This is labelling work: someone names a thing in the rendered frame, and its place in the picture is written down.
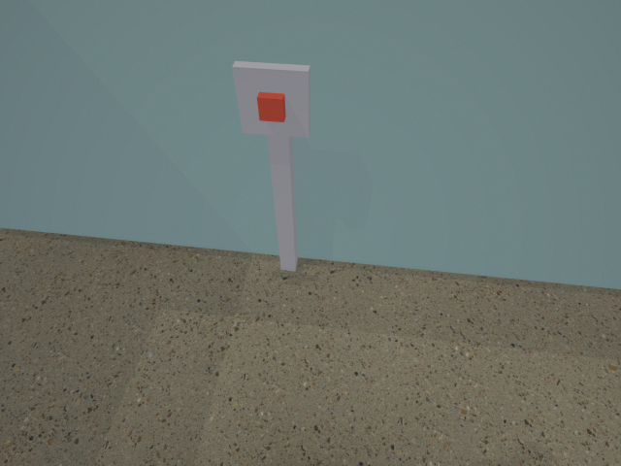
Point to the panel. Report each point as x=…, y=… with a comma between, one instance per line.
x=294, y=81

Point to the button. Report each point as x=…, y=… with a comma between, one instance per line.
x=271, y=106

